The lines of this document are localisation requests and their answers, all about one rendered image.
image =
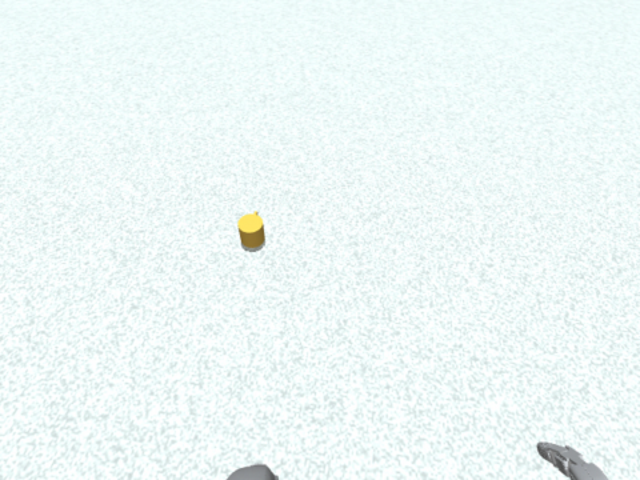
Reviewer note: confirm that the mug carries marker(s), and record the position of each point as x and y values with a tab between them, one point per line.
251	230

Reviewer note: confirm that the right robot hand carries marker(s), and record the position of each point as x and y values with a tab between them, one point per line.
569	462

